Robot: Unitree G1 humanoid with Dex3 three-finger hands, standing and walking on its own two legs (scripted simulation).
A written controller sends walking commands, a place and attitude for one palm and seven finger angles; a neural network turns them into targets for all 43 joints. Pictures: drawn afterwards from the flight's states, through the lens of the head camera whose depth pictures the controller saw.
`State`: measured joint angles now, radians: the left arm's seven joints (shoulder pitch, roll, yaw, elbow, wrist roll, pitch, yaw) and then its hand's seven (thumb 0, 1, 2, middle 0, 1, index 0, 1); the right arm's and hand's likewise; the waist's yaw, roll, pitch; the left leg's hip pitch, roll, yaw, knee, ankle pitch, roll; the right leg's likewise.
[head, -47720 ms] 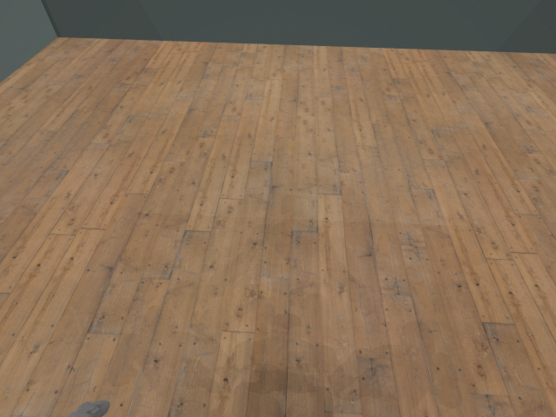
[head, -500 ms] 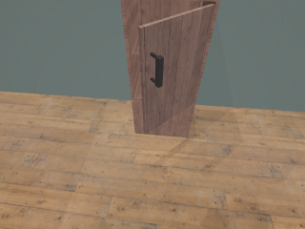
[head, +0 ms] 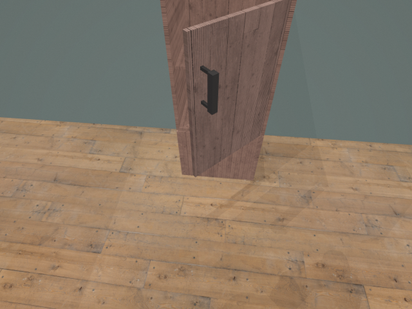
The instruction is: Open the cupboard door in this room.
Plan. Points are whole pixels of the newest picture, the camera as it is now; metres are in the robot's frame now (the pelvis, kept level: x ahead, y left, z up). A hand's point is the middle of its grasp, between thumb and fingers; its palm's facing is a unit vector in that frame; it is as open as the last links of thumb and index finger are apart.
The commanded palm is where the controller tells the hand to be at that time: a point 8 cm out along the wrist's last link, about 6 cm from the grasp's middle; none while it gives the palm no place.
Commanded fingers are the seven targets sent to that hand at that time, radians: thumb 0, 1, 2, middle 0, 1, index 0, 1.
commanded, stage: look to check the result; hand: left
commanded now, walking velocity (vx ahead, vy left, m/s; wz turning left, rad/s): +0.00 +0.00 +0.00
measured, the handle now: (208, 90) +0.68 +0.04 +0.05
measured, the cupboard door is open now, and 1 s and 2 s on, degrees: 45 45 45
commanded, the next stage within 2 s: walk to a spot facing it in 0.20 s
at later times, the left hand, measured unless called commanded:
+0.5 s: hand out of the picture +0.04 +0.19 -0.17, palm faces +0.00 -0.97 -0.26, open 7.4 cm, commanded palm none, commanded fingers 0.00 0.90 0.90 -0.20 -0.30 -0.20 -0.30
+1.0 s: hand out of the picture +0.16 +0.15 -0.17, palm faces -0.25 -0.94 -0.25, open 7.4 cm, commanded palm none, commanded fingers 0.00 0.90 0.90 -0.20 -0.30 -0.20 -0.30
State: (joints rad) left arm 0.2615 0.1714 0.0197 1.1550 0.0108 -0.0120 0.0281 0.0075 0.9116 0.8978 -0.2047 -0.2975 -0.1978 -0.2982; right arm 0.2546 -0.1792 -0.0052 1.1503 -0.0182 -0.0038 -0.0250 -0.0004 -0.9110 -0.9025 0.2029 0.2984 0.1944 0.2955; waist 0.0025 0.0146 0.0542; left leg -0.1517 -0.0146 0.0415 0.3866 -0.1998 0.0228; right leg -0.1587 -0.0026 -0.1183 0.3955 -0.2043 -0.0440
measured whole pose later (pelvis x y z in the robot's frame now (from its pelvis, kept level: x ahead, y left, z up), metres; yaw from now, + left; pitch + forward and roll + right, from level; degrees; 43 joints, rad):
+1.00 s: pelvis +0.00 -0.02 -0.02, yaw -16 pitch +0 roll +0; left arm 0.13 0.22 0.09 0.93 0.03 0.05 -0.02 0.01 0.91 0.90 -0.20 -0.30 -0.20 -0.30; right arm 0.26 -0.19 -0.06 1.00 -0.03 0.01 -0.03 0.00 -0.91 -0.90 0.21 0.30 0.20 0.30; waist -0.01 0.02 0.12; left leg -0.23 0.16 0.28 0.62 -0.37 -0.03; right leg -0.31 -0.04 -0.06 0.62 -0.27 0.00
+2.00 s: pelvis +0.04 -0.04 -0.02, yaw -53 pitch +2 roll -1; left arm 0.22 0.22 0.07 0.92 0.02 0.04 -0.02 0.01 0.91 0.90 -0.21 -0.30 -0.20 -0.30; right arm 0.22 -0.23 -0.05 0.88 -0.02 -0.01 -0.01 0.00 -0.91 -0.90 0.20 0.30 0.20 0.30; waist 0.00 -0.02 0.05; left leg -0.30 0.04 0.05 0.57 -0.36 -0.03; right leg -0.32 0.07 0.12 0.62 -0.38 -0.02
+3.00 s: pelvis +0.16 -0.44 -0.02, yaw -81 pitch +0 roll +0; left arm 0.44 0.16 0.05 1.13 0.01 -0.04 0.00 0.01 0.91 0.90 -0.21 -0.30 -0.20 -0.30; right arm 0.04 -0.16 -0.03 0.91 -0.03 -0.08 0.01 0.00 -0.91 -0.90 0.20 0.30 0.20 0.30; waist 0.06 -0.04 0.07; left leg -0.40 0.03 0.13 0.64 -0.24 0.06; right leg -0.19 0.06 0.02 1.00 -0.47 -0.05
